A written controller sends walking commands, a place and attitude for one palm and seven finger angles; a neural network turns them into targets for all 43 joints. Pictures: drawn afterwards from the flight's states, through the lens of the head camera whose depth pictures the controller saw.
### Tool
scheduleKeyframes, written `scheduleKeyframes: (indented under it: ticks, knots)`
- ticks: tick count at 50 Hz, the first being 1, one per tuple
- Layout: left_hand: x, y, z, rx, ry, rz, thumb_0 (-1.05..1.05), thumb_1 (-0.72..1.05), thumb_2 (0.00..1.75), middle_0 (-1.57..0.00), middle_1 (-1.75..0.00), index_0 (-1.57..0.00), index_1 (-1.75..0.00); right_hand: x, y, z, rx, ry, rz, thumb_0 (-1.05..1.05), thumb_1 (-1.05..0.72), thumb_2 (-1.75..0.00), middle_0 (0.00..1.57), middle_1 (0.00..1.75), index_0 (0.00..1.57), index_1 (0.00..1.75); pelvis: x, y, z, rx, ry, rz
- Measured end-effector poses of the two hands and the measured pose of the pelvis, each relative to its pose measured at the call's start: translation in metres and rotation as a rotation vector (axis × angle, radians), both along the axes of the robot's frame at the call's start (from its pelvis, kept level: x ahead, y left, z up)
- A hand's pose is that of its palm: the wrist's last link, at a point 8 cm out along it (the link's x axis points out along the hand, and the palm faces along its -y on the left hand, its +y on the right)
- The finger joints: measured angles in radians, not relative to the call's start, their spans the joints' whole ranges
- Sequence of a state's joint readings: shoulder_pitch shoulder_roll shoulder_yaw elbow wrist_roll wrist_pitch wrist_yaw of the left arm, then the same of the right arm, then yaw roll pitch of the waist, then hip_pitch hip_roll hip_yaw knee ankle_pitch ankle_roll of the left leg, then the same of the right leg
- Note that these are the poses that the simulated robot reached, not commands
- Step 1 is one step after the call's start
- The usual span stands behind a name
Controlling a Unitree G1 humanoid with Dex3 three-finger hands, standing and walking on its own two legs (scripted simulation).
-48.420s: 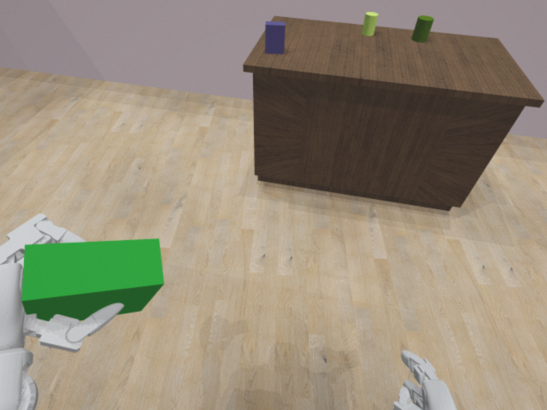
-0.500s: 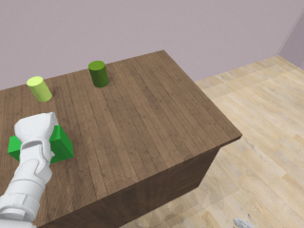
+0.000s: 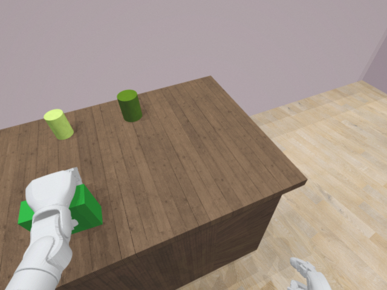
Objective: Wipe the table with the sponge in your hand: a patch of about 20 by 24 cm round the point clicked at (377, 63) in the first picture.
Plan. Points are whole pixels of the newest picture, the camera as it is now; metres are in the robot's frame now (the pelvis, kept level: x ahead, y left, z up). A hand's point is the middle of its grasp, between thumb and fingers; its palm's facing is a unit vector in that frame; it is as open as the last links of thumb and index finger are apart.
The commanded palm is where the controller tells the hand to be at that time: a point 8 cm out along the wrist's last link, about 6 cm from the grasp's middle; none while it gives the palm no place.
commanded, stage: wipe back along the middle lane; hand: left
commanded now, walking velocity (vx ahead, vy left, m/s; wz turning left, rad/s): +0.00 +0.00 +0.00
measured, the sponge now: (68, 217) +0.27 +0.33 -0.03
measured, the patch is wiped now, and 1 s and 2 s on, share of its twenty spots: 0.55 0.65 0.65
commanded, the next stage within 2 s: slide across to the third lane in 0.44 s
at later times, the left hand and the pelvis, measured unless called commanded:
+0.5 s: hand (65, 222) +0.24 +0.30 +0.02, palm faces -0.01 -0.04 -1.00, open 9.3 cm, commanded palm +0.20 +0.28 +0.04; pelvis -0.02 -0.01 +0.00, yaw -1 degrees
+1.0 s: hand (71, 219) +0.24 +0.29 +0.02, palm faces -0.06 -0.02 -1.00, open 9.3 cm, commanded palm +0.23 +0.24 +0.06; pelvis -0.02 -0.01 +0.00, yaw +1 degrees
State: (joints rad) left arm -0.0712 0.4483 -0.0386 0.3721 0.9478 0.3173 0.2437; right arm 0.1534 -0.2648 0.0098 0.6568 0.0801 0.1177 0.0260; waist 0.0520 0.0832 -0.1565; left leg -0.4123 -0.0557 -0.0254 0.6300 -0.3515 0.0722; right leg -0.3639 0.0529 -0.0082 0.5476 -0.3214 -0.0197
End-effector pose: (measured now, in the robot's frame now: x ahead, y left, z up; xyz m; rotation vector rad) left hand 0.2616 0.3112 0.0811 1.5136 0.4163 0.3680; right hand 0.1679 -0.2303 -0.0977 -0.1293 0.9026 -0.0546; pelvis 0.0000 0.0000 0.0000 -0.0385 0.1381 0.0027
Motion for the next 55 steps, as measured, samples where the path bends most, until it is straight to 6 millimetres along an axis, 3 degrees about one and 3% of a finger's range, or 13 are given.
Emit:
scheduleKeyframes:
  ticks: [12,23,40,55]
  knots:
    - [-0.027,-0.012,0.000,-0.015,-0.001,0.003,0.02,-0.43,1.05,-0.71,-1.52,-0.78,-1.53,-0.004,-0.015,0.005,-0.023,-0.017,-0.013,0.01,-0.91,-0.90,0.20,0.30,0.20,0.30,-0.008,-0.009,0.003,0.008,-0.037,-0.006]
    - [-0.043,-0.021,-0.001,-0.013,-0.011,-0.005,0.02,-0.43,1.05,-0.71,-1.53,-0.78,-1.53,-0.009,-0.015,0.004,-0.008,-0.036,-0.025,0.01,-0.91,-0.90,0.20,0.30,0.20,0.30,-0.014,-0.011,0.003,0.012,-0.045,-0.014]
    - [-0.037,-0.026,-0.002,0.000,0.021,0.012,0.02,-0.46,1.05,-0.74,-1.50,-0.81,-1.50,-0.010,-0.012,0.004,-0.022,-0.046,-0.019,0.01,-0.91,-0.90,0.20,0.30,0.20,0.30,-0.021,-0.011,0.003,0.011,-0.057,0.003]
    - [-0.029,-0.033,-0.003,0.019,0.049,0.009,0.01,-0.48,1.06,-0.76,-1.49,-0.83,-1.48,0.003,0.005,0.002,0.001,-0.060,0.039,0.01,-0.91,-0.90,0.20,0.30,0.20,0.30,-0.024,-0.010,0.001,0.013,-0.057,0.026]
